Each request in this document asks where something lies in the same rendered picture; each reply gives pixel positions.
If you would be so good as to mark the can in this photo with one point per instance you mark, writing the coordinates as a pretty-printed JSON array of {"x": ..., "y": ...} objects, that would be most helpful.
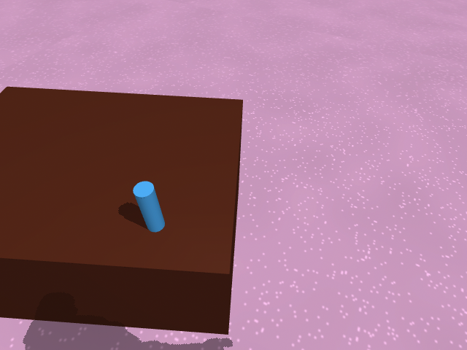
[{"x": 147, "y": 200}]

